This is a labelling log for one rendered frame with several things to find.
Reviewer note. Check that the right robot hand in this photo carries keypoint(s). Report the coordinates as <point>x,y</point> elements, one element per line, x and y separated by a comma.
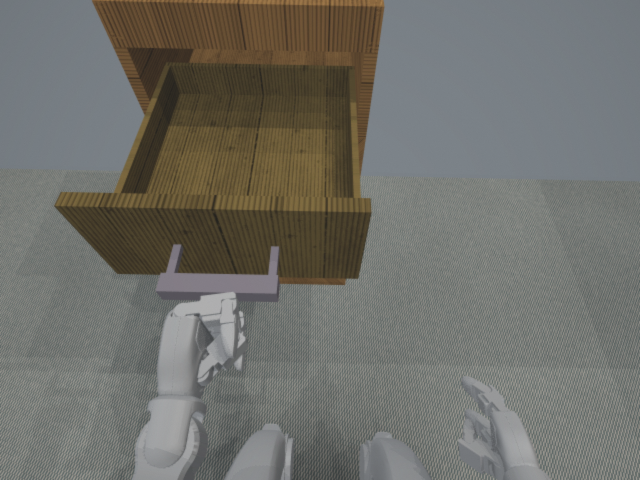
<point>504,442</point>

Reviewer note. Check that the handle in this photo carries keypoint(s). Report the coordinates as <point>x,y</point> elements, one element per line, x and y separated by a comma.
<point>191,286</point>

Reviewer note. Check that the right robot shin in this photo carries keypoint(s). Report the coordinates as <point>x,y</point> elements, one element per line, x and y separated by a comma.
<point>382,435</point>

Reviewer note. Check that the drawer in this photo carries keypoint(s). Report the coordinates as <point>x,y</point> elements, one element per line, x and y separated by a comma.
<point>229,160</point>

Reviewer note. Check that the left robot hand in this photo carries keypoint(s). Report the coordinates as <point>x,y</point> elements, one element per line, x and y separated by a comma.
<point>187,335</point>

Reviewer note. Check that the robot shin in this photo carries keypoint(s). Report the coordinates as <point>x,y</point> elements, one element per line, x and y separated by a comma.
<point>271,427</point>
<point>382,435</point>

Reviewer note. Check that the left robot shin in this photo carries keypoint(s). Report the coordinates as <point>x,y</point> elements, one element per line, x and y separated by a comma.
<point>271,427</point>

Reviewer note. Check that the left robot forearm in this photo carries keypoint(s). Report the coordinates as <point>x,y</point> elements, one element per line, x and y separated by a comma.
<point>173,444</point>

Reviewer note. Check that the cabinet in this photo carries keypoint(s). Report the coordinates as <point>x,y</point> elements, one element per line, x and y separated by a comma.
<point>146,34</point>

